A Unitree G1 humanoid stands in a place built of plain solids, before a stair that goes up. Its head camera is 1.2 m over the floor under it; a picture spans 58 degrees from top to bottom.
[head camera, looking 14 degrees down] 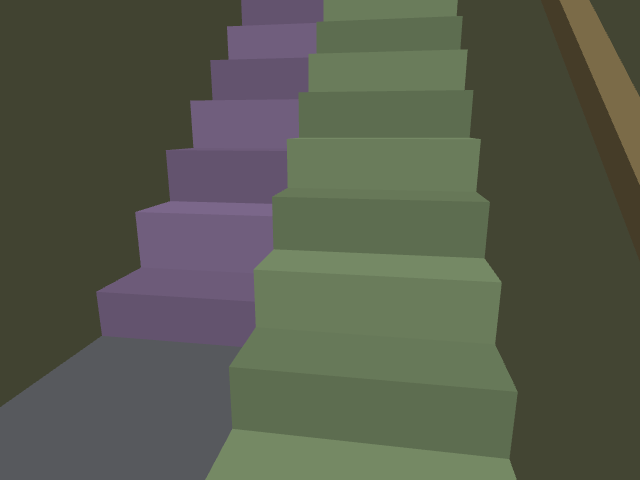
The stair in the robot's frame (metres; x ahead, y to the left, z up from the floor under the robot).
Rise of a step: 0.20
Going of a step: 0.24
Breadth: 0.74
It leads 9 degrees to the right of straight ahead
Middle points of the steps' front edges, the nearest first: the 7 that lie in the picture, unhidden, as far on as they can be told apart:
0.99 -0.12 0.59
1.23 -0.16 0.78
1.47 -0.19 0.98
1.70 -0.23 1.17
1.94 -0.27 1.37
2.18 -0.31 1.56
2.41 -0.35 1.76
